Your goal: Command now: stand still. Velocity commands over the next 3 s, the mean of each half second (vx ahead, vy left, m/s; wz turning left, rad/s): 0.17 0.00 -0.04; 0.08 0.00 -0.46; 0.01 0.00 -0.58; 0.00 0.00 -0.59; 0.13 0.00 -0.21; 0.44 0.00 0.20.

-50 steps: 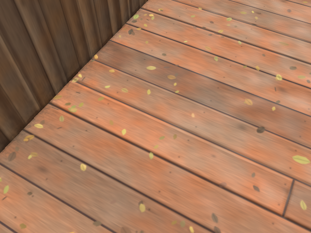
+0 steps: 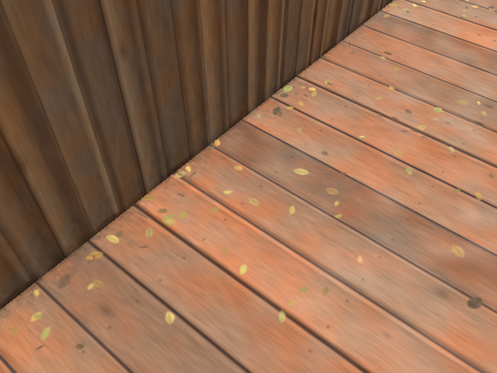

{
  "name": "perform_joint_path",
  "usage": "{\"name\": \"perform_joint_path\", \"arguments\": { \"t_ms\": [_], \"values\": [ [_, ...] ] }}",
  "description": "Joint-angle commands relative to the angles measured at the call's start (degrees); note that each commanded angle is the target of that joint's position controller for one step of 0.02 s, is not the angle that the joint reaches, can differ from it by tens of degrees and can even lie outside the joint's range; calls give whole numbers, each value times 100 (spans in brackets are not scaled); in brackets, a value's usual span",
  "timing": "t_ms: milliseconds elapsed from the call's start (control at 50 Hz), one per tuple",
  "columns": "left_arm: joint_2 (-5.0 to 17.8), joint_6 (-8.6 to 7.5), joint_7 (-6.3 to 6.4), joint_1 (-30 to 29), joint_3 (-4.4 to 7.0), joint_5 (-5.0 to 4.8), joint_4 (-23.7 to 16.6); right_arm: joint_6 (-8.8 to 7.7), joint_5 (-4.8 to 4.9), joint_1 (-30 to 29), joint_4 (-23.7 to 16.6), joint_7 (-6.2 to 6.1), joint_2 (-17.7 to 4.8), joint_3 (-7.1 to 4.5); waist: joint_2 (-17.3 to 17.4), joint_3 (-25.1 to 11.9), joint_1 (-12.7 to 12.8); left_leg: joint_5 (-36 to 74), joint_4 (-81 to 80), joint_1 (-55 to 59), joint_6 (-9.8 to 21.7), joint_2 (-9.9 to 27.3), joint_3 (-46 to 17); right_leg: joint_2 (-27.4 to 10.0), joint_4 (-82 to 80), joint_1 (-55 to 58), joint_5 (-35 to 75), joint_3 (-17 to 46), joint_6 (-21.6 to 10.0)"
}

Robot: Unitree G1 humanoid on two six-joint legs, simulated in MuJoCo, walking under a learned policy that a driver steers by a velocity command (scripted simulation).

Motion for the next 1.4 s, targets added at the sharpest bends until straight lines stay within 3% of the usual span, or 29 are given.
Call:
{"name": "perform_joint_path", "arguments": {
  "t_ms": [20, 100, 140, 200, 240, 300, 340, 380, 400, 420, 440, 460, 520, 620, 700, 820, 840, 860, 880, 900, 940, 1000, 1060, 1240, 1260, 1280, 1300, 1340, 1400],
  "values": [
    [665, -53, 17, 3, 140, -10, -147, -62, 11, -73, -101, -43, -642, -133, 56, -237, 30, 1268, -286, 488, 151, 263, -275, -336, -634, -325, 790, 348, -117],
    [667, -44, 27, 49, 134, -16, 11, -55, 21, -90, 151, -67, -648, -125, 20, -200, 26, 1272, -322, 524, 141, 258, -241, -306, -680, -292, 857, 329, -114],
    [748, -9, 56, 198, 166, -53, 136, -39, 56, -7, 314, -77, -587, -115, -161, -216, 44, -75, -116, 385, 163, -9, 65, -271, -864, -296, -591, 392, -236],
    [1225, 0, 134, 509, 328, -160, 196, -202, 126, -393, 175, -24, -546, -112, -945, 494, 221, -1256, 1094, -1118, 213, -173, 556, -1442, -1839, -223, -3072, 2071, -1015],
    [1287, -118, 171, 645, 389, -143, 237, -385, 190, -658, 77, 74, -546, -117, -942, 831, 286, -1317, 1824, -1798, 319, 270, 262, -2034, -2135, -87, -2627, 2781, -1385],
    [1196, -203, 134, 469, 418, -224, 145, -555, 245, -603, 144, 209, -509, -111, -700, 620, 162, -1363, 1145, -1663, 432, 471, 298, -1763, -1958, 333, -1482, 2087, -1145],
    [1244, -163, 100, 194, 442, -291, 91, -606, 213, -36, 470, 248, -430, -135, -598, 288, -193, -51, 55, 61, 367, 94, 804, -1218, -1566, -457, -829, 1197, -895],
    [904, -154, 62, 224, 332, -212, 88, -555, 184, 883, 833, 203, -645, -269, -260, -65, -560, 221, -244, 1618, 330, 7, 617, -706, -447, -1301, -9, 677, -595],
    [440, -177, 27, 122, 185, -71, -56, -543, 130, 1436, 858, 113, -1110, -370, 1027, -385, -722, 381, -892, 2223, 670, 1247, -1010, -98, 1527, -1942, -345, 83, -120],
    [393, -242, 103, 191, 197, -150, -235, -581, 7, 1737, 910, 160, -1563, -415, 1880, -591, -694, 918, -1465, 2351, 1549, 2372, -2908, 486, 2933, -2767, -1838, 263, 71],
    [745, -268, 138, 342, 295, -281, -140, -668, -15, 1335, 826, 172, -1167, -281, 999, -349, -463, 1357, -1306, 1964, 1716, 2477, -2652, 144, 3806, -2894, -1892, 902, 26],
    [868, -265, 115, 447, 348, -337, -70, -720, 9, 834, 661, 171, -893, -195, 763, -134, -238, 1963, -1192, 1681, 1475, 2226, -1832, -44, 3950, -2904, -1451, 984, -49],
    [790, -124, 104, 377, 440, -241, -1, -648, 10, 124, 424, 108, -615, -70, 749, 8, 7, 3345, -1173, 1199, 838, 1513, -154, -254, 3498, -2583, -276, 674, 0],
    [338, 57, -15, -164, 350, -176, -497, -445, -36, 160, 394, -156, -963, -117, 535, -24, -19, 3889, -1272, 961, 1036, 1473, 684, -293, 2213, -2287, 463, 155, 248],
    [423, 147, -132, -512, 362, -144, -830, -310, 56, 61, 321, -187, -1116, -186, 560, -115, -92, 3842, -1085, 1055, 1110, 1619, 967, -315, 1482, -1973, 651, -106, 137],
    [848, 150, -249, 288, 632, -146, -917, -156, 191, -228, 87, -163, -1124, -267, 275, -617, 427, 4452, 1120, 919, 627, 1330, 1392, 248, 55, -449, 1122, -498, -545],
    [1372, 141, -118, 741, 810, -128, -915, -187, 50, -4, 30, -114, -1014, -226, -551, -1030, 571, 2579, 2579, -166, 162, 889, 1467, -420, -235, 849, 3375, 690, -955],
    [1902, 115, -53, 710, 851, 48, -1029, -247, -185, 41, -284, -47, -464, -49, -1666, -1547, 180, -2716, 4491, -2070, -222, -416, 1120, -2070, -432, 2004, 4944, 3505, -2339],
    [1563, 66, -95, 862, 710, -33, -1078, -295, -115, -73, -113, 73, -815, -128, -737, -2070, 431, -3037, 5158, -1882, -218, -198, -163, -2068, -323, 1829, 5476, 3355, -2533],
    [1514, 6, -99, 349, 730, -5, -1180, -309, 142, -152, -366, 93, -799, -135, -870, -1724, 227, -2493, 5120, -2376, -159, -151, -252, -2103, -701, 1337, 3622, 3331, -2479],
    [1060, 13, -2, -497, 637, -185, -1320, -240, 74, -546, -328, -67, -1044, -226, -158, -657, 21, -1503, 4054, -2350, -155, 269, -182, -1309, -1064, 126, 1501, 2447, -1580],
    [1140, 54, 84, -399, 652, -56, -1371, -174, -23, -383, -309, -99, -831, -195, -406, -687, -109, -1023, 3032, -1555, -234, 74, -37, -858, -1110, -521, 1682, 2007, -1393],
    [1294, 79, 153, -219, 718, -104, -1376, -193, 14, -453, -369, -110, -692, -129, -560, -854, -23, -787, 2220, -1366, -347, -34, -97, -814, -1062, -457, 1510, 2104, -1375],
    [1241, 280, 224, -363, 682, -165, -1552, -377, 122, -188, -445, 66, -888, -191, -928, -825, -148, -73, -151, -276, -144, -165, -107, -580, -638, -424, 1127, 2893, -925],
    [1136, 310, 240, -289, 643, -190, -1567, -392, 99, 22, -393, 78, -1030, -244, -794, -842, -214, 362, -738, 262, -17, 109, -190, -353, -356, -682, 905, 2743, -691],
    [804, 328, 232, -19, 553, -162, -1575, -361, -9, 117, -415, 51, -1422, -328, 211, -969, -36, 481, -1067, 925, 399, 1276, -1206, 172, 743, -1366, -437, 2088, -372],
    [845, 263, 215, -84, 597, -208, -1826, -297, -220, -127, -452, 43, -1738, -380, 1829, -590, 168, 1278, -1346, 718, 1344, 2170, -2636, 988, 1850, -2511, -1830, 1056, -94],
    [1524, 232, 166, 273, 817, -156, -1524, -305, -188, -711, -800, 7, -1060, -209, 910, -532, 278, 1715, -1108, 441, 1445, 2075, -1861, 484, 3533, -2486, -1383, 1127, 174],
    [1084, 387, 168, 376, 722, -152, -1405, -257, 16, -734, -840, -61, -897, -132, 735, -322, 188, 1900, -948, 554, 1151, 1485, -776, 350, 4216, -2707, -681, 845, 494]
  ]
}}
